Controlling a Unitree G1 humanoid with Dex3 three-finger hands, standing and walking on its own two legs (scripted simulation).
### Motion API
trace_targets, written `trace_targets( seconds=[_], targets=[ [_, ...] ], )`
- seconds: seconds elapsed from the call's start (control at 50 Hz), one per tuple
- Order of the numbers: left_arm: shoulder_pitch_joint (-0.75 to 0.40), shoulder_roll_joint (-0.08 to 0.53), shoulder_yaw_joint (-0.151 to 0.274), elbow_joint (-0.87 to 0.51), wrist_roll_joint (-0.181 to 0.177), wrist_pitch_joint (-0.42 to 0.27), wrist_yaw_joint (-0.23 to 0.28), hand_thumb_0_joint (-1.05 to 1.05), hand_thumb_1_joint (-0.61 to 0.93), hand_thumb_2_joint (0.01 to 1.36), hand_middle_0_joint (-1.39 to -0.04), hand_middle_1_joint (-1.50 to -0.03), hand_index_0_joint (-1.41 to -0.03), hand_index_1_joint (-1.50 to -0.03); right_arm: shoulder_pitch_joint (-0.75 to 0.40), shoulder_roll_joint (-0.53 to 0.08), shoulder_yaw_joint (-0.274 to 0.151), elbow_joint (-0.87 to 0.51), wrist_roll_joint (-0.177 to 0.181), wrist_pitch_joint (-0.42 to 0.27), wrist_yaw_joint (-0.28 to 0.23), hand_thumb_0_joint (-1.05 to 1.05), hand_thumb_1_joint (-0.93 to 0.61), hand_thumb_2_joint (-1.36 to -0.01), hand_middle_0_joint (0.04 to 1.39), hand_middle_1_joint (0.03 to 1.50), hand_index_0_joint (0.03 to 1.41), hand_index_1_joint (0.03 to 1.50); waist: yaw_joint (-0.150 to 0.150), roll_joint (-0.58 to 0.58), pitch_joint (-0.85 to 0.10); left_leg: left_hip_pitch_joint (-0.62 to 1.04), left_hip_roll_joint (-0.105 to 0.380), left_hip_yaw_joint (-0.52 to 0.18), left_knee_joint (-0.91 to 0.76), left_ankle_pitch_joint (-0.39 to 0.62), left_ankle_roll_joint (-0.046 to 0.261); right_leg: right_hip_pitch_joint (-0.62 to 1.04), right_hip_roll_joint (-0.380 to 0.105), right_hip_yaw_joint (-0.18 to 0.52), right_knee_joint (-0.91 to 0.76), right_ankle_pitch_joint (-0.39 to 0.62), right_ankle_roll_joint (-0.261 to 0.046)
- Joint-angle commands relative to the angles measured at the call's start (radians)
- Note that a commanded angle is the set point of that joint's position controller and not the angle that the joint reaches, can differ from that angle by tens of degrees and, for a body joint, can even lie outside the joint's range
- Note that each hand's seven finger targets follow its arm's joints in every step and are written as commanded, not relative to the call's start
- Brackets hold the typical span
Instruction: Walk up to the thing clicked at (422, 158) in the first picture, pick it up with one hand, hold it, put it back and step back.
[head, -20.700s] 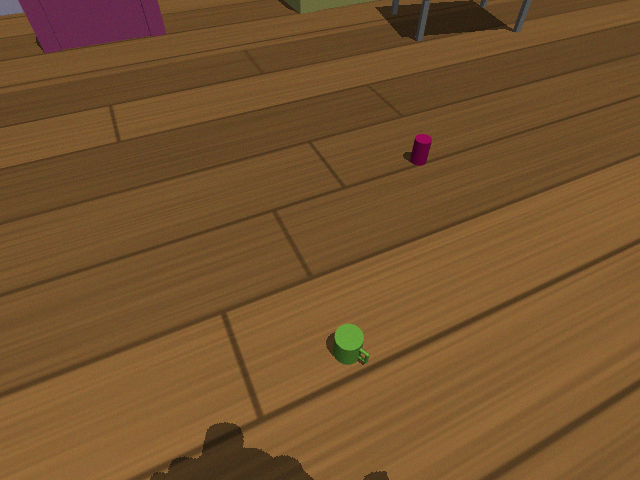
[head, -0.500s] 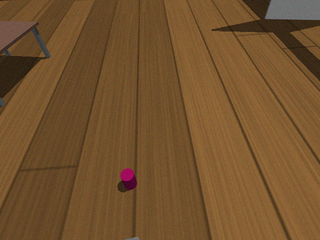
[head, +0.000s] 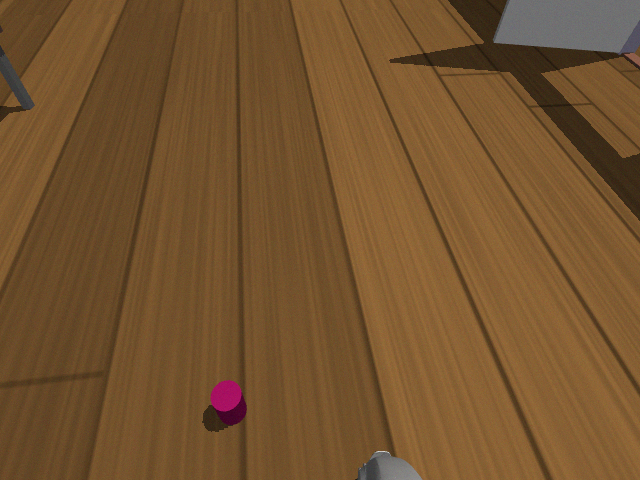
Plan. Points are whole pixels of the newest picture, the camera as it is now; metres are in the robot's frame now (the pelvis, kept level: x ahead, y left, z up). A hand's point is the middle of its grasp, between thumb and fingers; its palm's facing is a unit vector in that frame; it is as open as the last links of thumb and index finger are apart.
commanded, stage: walk up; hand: left
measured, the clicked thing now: (229, 403) +0.44 +0.22 -0.70
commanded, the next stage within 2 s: stand in 1.70 s
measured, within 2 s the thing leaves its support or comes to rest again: neither
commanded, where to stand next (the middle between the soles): +0.11 -0.02 m, yaw +2 degrees
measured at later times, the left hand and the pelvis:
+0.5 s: hand out of the picture +0.12 +0.26 -0.16, palm faces +0.01 -0.94 -0.34, open 7.4 cm; pelvis +0.07 +0.00 +0.00, yaw +1 degrees
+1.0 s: hand (131, 471) +0.18 +0.24 -0.13, palm faces +0.02 -0.94 -0.34, open 7.4 cm; pelvis +0.10 -0.01 +0.02, yaw +1 degrees
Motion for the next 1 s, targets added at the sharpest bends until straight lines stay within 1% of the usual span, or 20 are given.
trace_targets(
  seconds=[0.0, 0.02, 0.04, 0.06, 0.08, 0.1, 0.14, 0.22, 0.28, 0.3, 0.32, 0.34, 0.36, 0.4, 0.42, 0.46, 0.5, 0.58, 0.62, 0.98],
  targets=[
    [0.044, 0.137, 0.042, -0.018, -0.005, -0.023, 0.026, 0.0, 0.9, 0.9, -0.2, -0.3, -0.2, -0.3, -0.075, -0.225, -0.056, -0.073, 0.025, 0.006, -0.025, 0.0, -0.9, -0.9, 0.2, 0.3, 0.2, 0.3, 0.056, 0.126, -0.14, -0.088, 0.15, -0.093, 0.02, 0.46, 0.125, 0.279, 0.063, -0.05, -0.188, 0.162, -0.02],
    [0.059, 0.163, 0.048, -0.01, -0.001, -0.028, 0.032, 0.0, 0.9, 0.9, -0.2, -0.3, -0.2, -0.3, -0.075, -0.193, -0.041, -0.074, 0.027, 0.011, -0.027, 0.0, -0.9, -0.9, 0.2, 0.3, 0.2, 0.3, 0.07, 0.075, -0.158, -0.124, 0.121, -0.079, 0.088, 0.334, 0.097, 0.353, 0.052, -0.018, -0.235, 0.167, -0.034],
    [0.059, 0.221, 0.063, -0.013, 0.005, -0.035, 0.038, 0.0, 0.9, 0.9, -0.2, -0.3, -0.2, -0.3, -0.034, -0.147, -0.023, -0.069, 0.027, 0.012, -0.027, 0.0, -0.9, -0.9, 0.2, 0.3, 0.2, 0.3, 0.067, -0.078, -0.197, -0.202, 0.069, -0.043, 0.216, 0.158, 0.061, 0.431, -0.081, 0.154, -0.29, 0.239, -0.066],
    [0.109, 0.295, 0.083, -0.042, 0.003, -0.045, 0.032, 0.0, 0.9, 0.9, -0.2, -0.3, -0.2, -0.3, 0.019, -0.129, -0.016, -0.085, 0.022, 0.014, -0.022, 0.0, -0.9, -0.9, 0.2, 0.3, 0.2, 0.3, 0.071, -0.193, -0.235, -0.326, -0.04, -0.028, 0.406, -0.24, 0.041, 0.5, -0.283, 0.49, -0.407, 0.005, -0.183],
    [0.097, 0.327, 0.087, -0.032, 0.0, -0.041, 0.031, 0.0, 0.9, 0.9, -0.2, -0.3, -0.2, -0.3, -0.02, -0.21, -0.046, -0.055, 0.013, 0.027, -0.033, 0.0, -0.9, -0.9, 0.2, 0.3, 0.2, 0.3, 0.096, -0.161, -0.204, -0.357, -0.023, -0.086, 0.492, -0.349, 0.044, 0.456, -0.335, 0.588, -0.43, -0.145, -0.276],
    [0.075, 0.301, 0.083, -0.039, -0.002, -0.035, 0.033, 0.0, 0.9, 0.9, -0.2, -0.3, -0.2, -0.3, -0.03, -0.233, -0.052, -0.036, 0.013, 0.028, -0.035, 0.0, -0.9, -0.9, 0.2, 0.3, 0.2, 0.3, 0.092, -0.121, -0.169, -0.377, -0.001, -0.132, 0.498, -0.331, 0.038, 0.418, -0.313, 0.542, -0.433, -0.175, -0.282],
    [0.014, 0.268, 0.067, -0.052, 0.002, -0.031, 0.04, 0.0, 0.9, 0.9, -0.2, -0.3, -0.2, -0.3, -0.014, -0.226, -0.051, -0.005, 0.017, 0.021, -0.029, 0.0, -0.9, -0.9, 0.2, 0.3, 0.2, 0.3, 0.061, -0.12, -0.124, -0.358, 0.032, -0.124, 0.41, -0.249, 0.032, 0.348, -0.24, 0.392, -0.411, -0.154, -0.235],
    [-0.033, 0.229, 0.048, -0.058, 0.013, -0.023, 0.035, 0.0, 0.9, 0.9, -0.2, -0.3, -0.2, -0.3, -0.002, -0.17, -0.042, 0.042, 0.004, 0.021, -0.018, 0.0, -0.9, -0.9, 0.2, 0.3, 0.2, 0.3, 0.047, -0.166, -0.123, -0.159, -0.009, -0.068, 0.197, -0.135, 0.02, 0.18, -0.164, 0.232, -0.383, -0.007, -0.183],
    [-0.12, 0.187, 0.03, -0.053, -0.004, -0.004, 0.032, 0.0, 0.9, 0.9, -0.2, -0.3, -0.2, -0.3, 0.026, -0.162, -0.047, 0.089, -0.004, 0.011, -0.025, 0.0, -0.9, -0.9, 0.2, 0.3, 0.2, 0.3, -0.009, -0.097, -0.147, 0.044, -0.039, -0.039, -0.036, 0.075, 0.023, 0.044, -0.132, 0.149, -0.269, -0.106, -0.121],
    [-0.112, 0.138, 0.012, -0.05, -0.014, 0.002, 0.031, 0.0, 0.9, 0.9, -0.2, -0.3, -0.2, -0.3, 0.014, -0.195, -0.054, 0.09, -0.016, 0.008, -0.029, 0.0, -0.9, -0.9, 0.2, 0.3, 0.2, 0.3, -0.009, 0.006, -0.136, 0.088, 0.019, -0.134, -0.113, 0.061, 0.034, -0.038, -0.098, 0.126, -0.222, -0.195, -0.071],
    [-0.092, 0.081, -0.006, -0.048, -0.021, 0.009, 0.029, 0.0, 0.9, 0.9, -0.2, -0.3, -0.2, -0.3, -0.065, -0.244, -0.058, 0.059, -0.023, 0.0, -0.032, 0.0, -0.9, -0.9, 0.2, 0.3, 0.2, 0.3, 0.021, 0.153, -0.12, 0.035, 0.189, -0.428, -0.268, -0.156, 0.086, -0.076, -0.011, 0.081, -0.12, -0.247, -0.014],
    [-0.084, 0.14, 0.01, -0.01, -0.022, 0.016, 0.036, 0.0, 0.9, 0.9, -0.2, -0.3, -0.2, -0.3, -0.154, -0.295, -0.06, 0.038, -0.009, 0.001, -0.029, 0.0, -0.9, -0.9, 0.2, 0.3, 0.2, 0.3, 0.036, 0.179, -0.065, -0.139, 0.304, -0.548, -0.348, -0.329, 0.171, 0.035, 0.039, 0.024, -0.018, -0.268, 0.004],
    [-0.067, 0.175, 0.022, 0.02, -0.015, 0.015, 0.036, 0.0, 0.9, 0.9, -0.2, -0.3, -0.2, -0.3, -0.224, -0.278, -0.054, 0.033, -0.006, 0.006, -0.025, 0.0, -0.9, -0.9, 0.2, 0.3, 0.2, 0.3, 0.063, 0.118, -0.023, -0.228, 0.278, -0.479, -0.319, -0.338, 0.183, 0.132, 0.011, 0.045, -0.014, -0.221, 0.003],
    [-0.062, 0.138, 0.01, 0.059, -0.015, 0.0, 0.032, 0.0, 0.9, 0.9, -0.2, -0.3, -0.2, -0.3, -0.265, -0.216, -0.026, 0.049, -0.003, 0.01, -0.025, 0.0, -0.9, -0.9, 0.2, 0.3, 0.2, 0.3, 0.079, 0.1, -0.044, -0.198, 0.154, -0.282, -0.222, -0.138, 0.094, 0.229, 0.016, 0.043, -0.216, -0.07, -0.004],
    [-0.054, 0.158, 0.015, 0.077, -0.015, -0.008, 0.034, 0.0, 0.9, 0.9, -0.2, -0.3, -0.2, -0.3, -0.25, -0.204, -0.02, 0.062, 0.003, 0.01, -0.022, 0.0, -0.9, -0.9, 0.2, 0.3, 0.2, 0.3, 0.075, 0.121, -0.078, -0.187, 0.128, -0.24, -0.186, -0.053, 0.064, 0.292, 0.002, 0.068, -0.258, -0.003, -0.011],
    [-0.095, 0.172, 0.008, 0.088, -0.012, -0.014, 0.035, 0.0, 0.9, 0.9, -0.2, -0.3, -0.2, -0.3, -0.231, -0.189, -0.012, 0.085, 0.01, 0.013, -0.019, 0.0, -0.9, -0.9, 0.2, 0.3, 0.2, 0.3, 0.044, 0.109, -0.122, -0.105, 0.089, -0.2, -0.17, -0.031, 0.044, 0.272, -0.034, 0.117, -0.299, 0.025, -0.024],
    [-0.127, 0.166, -0.005, 0.102, -0.015, -0.016, 0.035, 0.0, 0.9, 0.9, -0.2, -0.3, -0.2, -0.3, -0.241, -0.19, -0.011, 0.105, 0.011, 0.015, -0.02, 0.0, -0.9, -0.9, 0.2, 0.3, 0.2, 0.3, 0.037, 0.103, -0.111, -0.056, 0.09, -0.202, -0.193, -0.007, 0.043, 0.25, -0.036, 0.11, -0.306, 0.07, -0.016],
    [-0.133, 0.162, -0.013, 0.145, -0.021, -0.019, 0.039, 0.0, 0.9, 0.9, -0.2, -0.3, -0.2, -0.3, -0.265, -0.184, -0.01, 0.139, 0.017, 0.016, -0.024, 0.0, -0.9, -0.9, 0.2, 0.3, 0.2, 0.3, 0.037, 0.047, -0.169, 0.046, 0.088, -0.167, -0.167, 0.224, 0.04, 0.302, -0.054, 0.099, -0.344, 0.233, -0.014],
    [-0.154, 0.16, -0.014, 0.16, -0.022, -0.019, 0.041, 0.0, 0.9, 0.9, -0.2, -0.3, -0.2, -0.3, -0.27, -0.178, -0.009, 0.154, 0.02, 0.019, -0.025, 0.0, -0.9, -0.9, 0.2, 0.3, 0.2, 0.3, 0.033, 0.033, -0.175, 0.062, 0.086, -0.158, -0.177, 0.274, 0.036, 0.325, -0.06, 0.096, -0.357, 0.279, -0.007],
    [-0.238, 0.127, -0.01, 0.217, -0.009, -0.009, 0.044, 0.0, 0.9, 0.9, -0.2, -0.3, -0.2, -0.3, -0.353, -0.155, -0.005, 0.227, 0.01, 0.031, -0.024, 0.0, -0.9, -0.9, 0.2, 0.3, 0.2, 0.3, 0.034, 0.02, -0.171, 0.118, 0.092, -0.141, -0.302, 0.268, 0.013, 0.4, -0.069, 0.086, -0.477, 0.252, 0.018]
  ],
)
